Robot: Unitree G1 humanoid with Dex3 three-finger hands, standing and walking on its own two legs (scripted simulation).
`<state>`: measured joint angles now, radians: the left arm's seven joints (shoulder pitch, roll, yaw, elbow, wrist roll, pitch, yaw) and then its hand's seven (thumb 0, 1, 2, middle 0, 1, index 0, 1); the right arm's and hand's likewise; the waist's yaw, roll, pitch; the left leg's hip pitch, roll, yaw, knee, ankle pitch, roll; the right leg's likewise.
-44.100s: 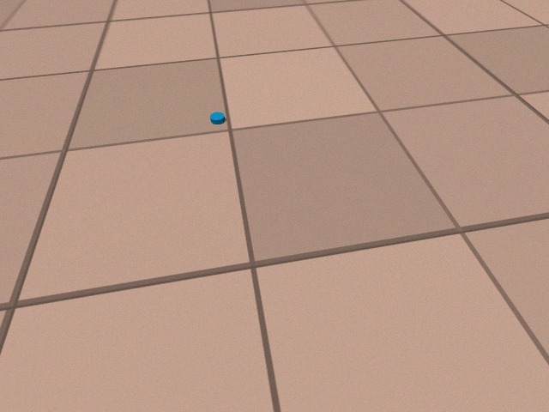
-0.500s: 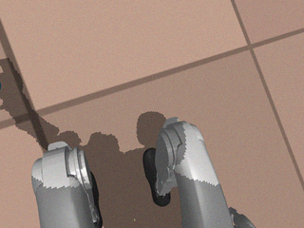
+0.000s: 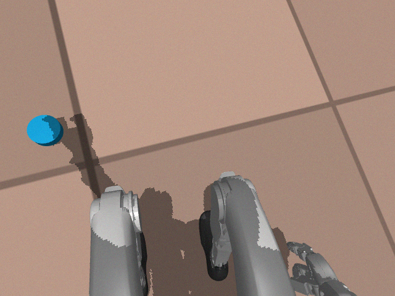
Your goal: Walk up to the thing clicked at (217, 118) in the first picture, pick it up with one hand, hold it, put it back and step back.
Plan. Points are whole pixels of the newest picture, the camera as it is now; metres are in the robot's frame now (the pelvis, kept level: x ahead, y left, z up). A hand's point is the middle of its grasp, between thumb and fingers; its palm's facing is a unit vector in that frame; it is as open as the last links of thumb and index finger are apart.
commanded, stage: go down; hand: left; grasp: from above
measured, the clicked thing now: (45, 130) +0.52 +0.37 -0.40
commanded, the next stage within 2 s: none
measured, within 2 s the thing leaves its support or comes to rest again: neither
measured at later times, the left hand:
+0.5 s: hand out of the picture +0.46 +0.40 -0.01, palm faces -0.45 -0.08 -0.89, open 13.6 cm
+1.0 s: hand out of the picture +0.47 +0.40 +0.04, palm faces -0.41 -0.09 -0.91, open 13.2 cm
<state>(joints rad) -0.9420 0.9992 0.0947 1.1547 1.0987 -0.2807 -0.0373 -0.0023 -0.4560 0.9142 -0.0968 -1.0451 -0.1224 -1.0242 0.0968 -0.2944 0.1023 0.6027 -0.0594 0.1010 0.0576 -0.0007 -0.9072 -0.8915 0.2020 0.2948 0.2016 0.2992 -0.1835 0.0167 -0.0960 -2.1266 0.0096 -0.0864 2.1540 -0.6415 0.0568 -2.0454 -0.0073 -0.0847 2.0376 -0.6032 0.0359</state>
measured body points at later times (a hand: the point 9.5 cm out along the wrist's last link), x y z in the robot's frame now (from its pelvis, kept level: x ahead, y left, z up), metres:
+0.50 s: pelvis +0.00 +0.00 +0.03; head +0.22 +0.06 +0.42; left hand +0.48 +0.40 +0.04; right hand +0.07 -0.27 -0.08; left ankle +0.09 +0.10 -0.38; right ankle +0.12 -0.13 -0.38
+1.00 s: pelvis +0.01 +0.00 +0.07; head +0.22 +0.07 +0.46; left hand +0.48 +0.40 +0.09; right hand +0.09 -0.27 -0.04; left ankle +0.09 +0.10 -0.38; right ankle +0.12 -0.13 -0.38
